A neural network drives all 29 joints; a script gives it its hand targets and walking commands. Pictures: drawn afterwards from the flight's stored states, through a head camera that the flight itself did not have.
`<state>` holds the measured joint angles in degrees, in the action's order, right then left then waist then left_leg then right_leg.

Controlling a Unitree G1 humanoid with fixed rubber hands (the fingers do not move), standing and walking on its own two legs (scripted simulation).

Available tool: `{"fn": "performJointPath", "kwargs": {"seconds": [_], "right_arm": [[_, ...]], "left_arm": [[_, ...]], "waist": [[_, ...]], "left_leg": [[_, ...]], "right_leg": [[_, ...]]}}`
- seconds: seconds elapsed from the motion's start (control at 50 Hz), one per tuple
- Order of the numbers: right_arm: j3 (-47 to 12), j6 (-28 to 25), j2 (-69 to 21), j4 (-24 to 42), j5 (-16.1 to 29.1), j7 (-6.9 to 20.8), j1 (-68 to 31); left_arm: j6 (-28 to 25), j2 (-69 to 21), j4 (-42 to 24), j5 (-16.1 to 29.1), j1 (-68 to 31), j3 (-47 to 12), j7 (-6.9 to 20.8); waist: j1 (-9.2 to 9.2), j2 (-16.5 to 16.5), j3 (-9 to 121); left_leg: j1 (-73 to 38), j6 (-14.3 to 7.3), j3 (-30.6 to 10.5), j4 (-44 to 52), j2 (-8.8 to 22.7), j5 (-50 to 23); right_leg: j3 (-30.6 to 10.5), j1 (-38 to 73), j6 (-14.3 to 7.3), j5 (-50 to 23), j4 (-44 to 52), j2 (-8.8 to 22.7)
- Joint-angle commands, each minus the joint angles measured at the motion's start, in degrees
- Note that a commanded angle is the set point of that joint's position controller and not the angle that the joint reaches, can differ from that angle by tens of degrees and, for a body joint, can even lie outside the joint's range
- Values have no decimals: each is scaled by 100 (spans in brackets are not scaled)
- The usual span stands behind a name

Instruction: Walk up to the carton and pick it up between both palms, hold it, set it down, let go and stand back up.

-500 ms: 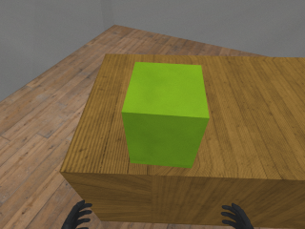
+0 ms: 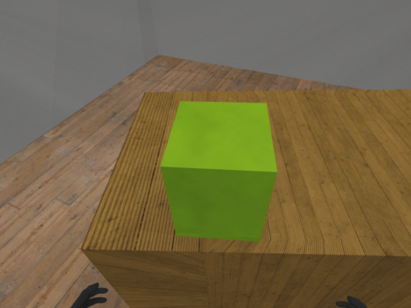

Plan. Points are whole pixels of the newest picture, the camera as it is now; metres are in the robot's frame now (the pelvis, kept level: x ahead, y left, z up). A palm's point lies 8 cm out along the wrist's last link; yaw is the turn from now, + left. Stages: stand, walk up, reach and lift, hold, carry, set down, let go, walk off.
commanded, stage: stand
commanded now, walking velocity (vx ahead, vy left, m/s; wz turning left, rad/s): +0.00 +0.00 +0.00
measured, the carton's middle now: (219, 171) +0.44 -0.03 +0.03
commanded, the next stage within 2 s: none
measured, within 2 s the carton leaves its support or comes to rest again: neither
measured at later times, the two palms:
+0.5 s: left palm out of the picture +0.14 +0.27 -0.07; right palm out of the picture +0.09 -0.29 -0.08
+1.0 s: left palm out of the picture +0.12 +0.27 -0.08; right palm out of the picture +0.07 -0.29 -0.09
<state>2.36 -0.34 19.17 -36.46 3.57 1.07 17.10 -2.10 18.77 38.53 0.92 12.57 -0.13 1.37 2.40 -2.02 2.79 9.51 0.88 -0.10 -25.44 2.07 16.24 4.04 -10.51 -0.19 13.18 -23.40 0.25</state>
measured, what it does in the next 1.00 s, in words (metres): stands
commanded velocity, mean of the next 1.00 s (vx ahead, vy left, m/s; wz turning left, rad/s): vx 0.00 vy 0.00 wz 0.00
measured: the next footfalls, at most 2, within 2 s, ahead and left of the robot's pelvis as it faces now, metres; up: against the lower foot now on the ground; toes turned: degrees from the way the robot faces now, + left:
none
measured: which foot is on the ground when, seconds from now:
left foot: down 0.00-1.00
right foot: down 0.00-1.00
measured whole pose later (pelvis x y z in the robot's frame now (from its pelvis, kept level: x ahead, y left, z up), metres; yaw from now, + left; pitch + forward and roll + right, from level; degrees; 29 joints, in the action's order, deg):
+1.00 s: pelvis -0.01 +0.00 +0.00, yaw +0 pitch -2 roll -1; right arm 2.4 -0.4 19.2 -40.5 3.6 1.0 17.7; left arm -1.6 18.8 43.6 0.9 12.6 -0.1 1.3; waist 2.4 -2.3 2.5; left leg 8.3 1.0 -0.1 -25.4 2.1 15.5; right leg 4.0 -9.3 -0.2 12.5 -23.6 0.3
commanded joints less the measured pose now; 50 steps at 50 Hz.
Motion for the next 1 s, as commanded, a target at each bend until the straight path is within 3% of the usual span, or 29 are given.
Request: {"fn": "performJointPath", "kwargs": {"seconds": [0.0, 0.04, 0.1, 0.12, 0.14, 0.18, 0.26, 0.32, 0.34, 0.36, 0.42, 0.46, 0.48, 0.54, 0.56, 0.6, 0.62, 0.64, 0.66, 0.72, 0.74, 0.76, 0.78, 0.8, 0.86, 0.9, 0.94, 0.96, 0.98], "right_arm": [[291, -300, 1248, 84, -726, -61, -360], [288, -305, 1251, 10, -697, -61, -243], [304, -299, 1337, -18, -703, -92, -228], [300, -277, 1289, -60, -682, -112, -28], [258, -245, 1285, -19, -659, -92, 33], [353, -243, 1339, -90, -694, -98, -105], [312, -277, 1341, -106, -653, -109, -157], [304, -263, 1282, -204, -667, -119, -18], [290, -295, 1381, -153, -724, -103, -331], [299, -302, 1362, -147, -692, -93, -303], [280, -299, 1242, -180, -666, -91, -188], [314, -276, 1290, -214, -637, -107, -172], [268, -280, 1339, -282, -696, -90, -185], [283, -305, 1339, -295, -704, -131, -105], [328, -320, 1382, -336, -669, -115, -162], [259, -276, 1283, -418, -648, -110, 5], [302, -269, 1361, -468, -694, -103, -106], [273, -277, 1273, -357, -659, -80, -162], [270, -270, 1322, -448, -685, -109, -32], [260, -295, 1276, -390, -638, -88, -303], [354, -311, 1418, -425, -682, -72, -207], [258, -300, 1221, -455, -688, -116, -75], [277, -320, 1351, -490, -668, -122, -93], [349, -305, 1461, -451, -687, -143, -339], [264, -250, 1301, -474, -662, -118, -305], [226, -239, 1218, -593, -625, -112, -352], [294, -244, 1409, -585, -671, -99, -157], [260, -274, 1329, -553, -676, -97, -281], [254, -268, 1243, -626, -611, -143, -70]], "left_arm": [[-262, 1296, 74, -315, -40, 540, -87], [-238, 1148, 61, -276, -154, 462, -61], [-241, 1323, 18, -316, -363, 544, -46], [-229, 1332, 151, -334, -393, 544, -49], [-207, 1421, 183, -245, -218, 531, -75], [-254, 1439, 139, -283, -297, 519, -70], [-227, 1312, 140, -283, -296, 523, -73], [-201, 1479, 321, -336, -329, 556, -86], [-237, 1317, 317, -328, -321, 518, -82], [-223, 1435, 328, -310, -335, 550, -100], [-228, 1361, 289, -279, -369, 537, -105], [-230, 1236, 284, -323, -389, 465, -93], [-194, 1443, 342, -258, -316, 552, -85], [-176, 1430, 350, -243, -305, 523, -127], [-178, 1464, 316, -275, -364, 561, -103], [-217, 1324, 294, -274, -573, 491, -69], [-227, 1305, 359, -221, -393, 465, -56], [-242, 1388, 392, -260, -331, 471, -83], [-213, 1437, 433, -265, -306, 505, -85], [-201, 1413, 427, -266, -473, 524, -118], [-197, 1352, 493, -276, -279, 525, -125], [-210, 1273, 437, -283, -444, 468, -97], [-189, 1256, 482, -239, -275, 456, -96], [-184, 1312, 411, -251, -460, 442, -106], [-214, 1297, 464, -222, -379, 444, -84], [-237, 1305, 441, -286, -456, 423, -87], [-168, 1482, 515, -286, -527, 473, -115], [-174, 1370, 461, -219, -320, 516, -116], [-168, 1421, 533, -269, -573, 457, -89]], "waist": [[-266, 166, 466], [-308, 329, 522], [-193, -70, 384], [-231, 277, 287], [-185, 245, 519], [-175, -193, 617], [-229, 395, 184], [-120, 43, 148], [-306, 24, 219], [-223, -88, 167], [-189, 285, 224], [-152, 84, 25], [-299, 96, -71], [-176, -135, 27], [-203, 124, 17], [-117, 44, -102], [-271, 260, -57], [-166, 50, -141], [-193, 314, -17], [-114, -97, 37], [-249, 66, 7], [-151, 384, 55], [-263, 220, -156], [-238, 366, 102], [-175, -9, -222], [-229, 408, -142], [-146, 74, -277], [-285, -74, -347], [-107, 153, -190]], "left_leg": [[51, -306, -318, 146, 468, -1403], [-20, -305, -311, 133, 477, -1699], [52, -280, -342, 126, 508, -1576], [104, -349, -354, 118, 481, -1872], [-46, -320, -317, 120, 521, -1857], [-133, -299, -258, 92, 526, -2119], [38, -299, -380, 248, 545, -1706], [-56, -259, -399, 356, 489, -1384], [72, -306, -405, 360, 510, -1464], [187, -315, -417, 338, 555, -1360], [47, -304, -410, 395, 546, -1545], [107, -334, -375, 340, 543, -1574], [225, -333, -405, 362, 536, -1680], [95, -310, -429, 467, 583, -1258], [210, -304, -534, 492, 607, -1280], [247, -288, -491, 534, 532, -1444], [223, -360, -524, 504, 551, -1370], [136, -308, -427, 484, 493, -1179], [103, -283, -391, 446, 534, -1166], [96, -326, -411, 556, 516, -1505], [123, -343, -442, 457, 569, -1680], [-20, -263, -390, 482, 574, -1736], [131, -306, -512, 403, 558, -1667], [-63, -344, -501, 421, 574, -1573], [52, -288, -490, 495, 567, -1243], [70, -312, -522, 511, 560, -1310], [187, -272, -479, 605, 532, -1219], [146, -277, -460, 554, 497, -1180], [124, -284, -474, 563, 556, -1182]], "right_leg": [[-649, 416, -255, -1699, 14, 676], [-589, 445, -221, -1896, -80, 643], [-695, 374, -283, -1837, -79, 674], [-648, 462, -287, -2073, -128, 688], [-655, 547, -277, -2163, -53, 707], [-692, 622, -306, -2334, -78, 728], [-593, 356, -310, -1905, -10, 667], [-628, 201, -316, -1429, 144, 646], [-678, 339, -255, -1382, 27, 606], [-686, 489, -303, -1541, 50, 739], [-652, 480, -307, -1673, 25, 668], [-688, 327, -360, -1648, 78, 688], [-661, 477, -294, -1627, 39, 701], [-746, 341, -350, -1450, 62, 745], [-573, 367, -322, -1272, 58, 665], [-581, 294, -317, -1328, -10, 653], [-642, 401, -280, -1251, 93, 633], [-659, 315, -280, -1452, 180, 681], [-701, 381, -324, -1430, 181, 693], [-649, 430, -297, -1499, 46, 674], [-597, 570, -301, -1692, 112, 675], [-651, 501, -323, -1796, 55, 758], [-643, 368, -296, -1676, 143, 727], [-634, 380, -305, -1444, 99, 675], [-703, 127, -277, -1190, 223, 691], [-606, 185, -264, -1032, 197, 630], [-656, 259, -273, -1168, 274, 679], [-689, 299, -218, -1171, 254, 678], [-685, 330, -320, -1278, 249, 770]]}}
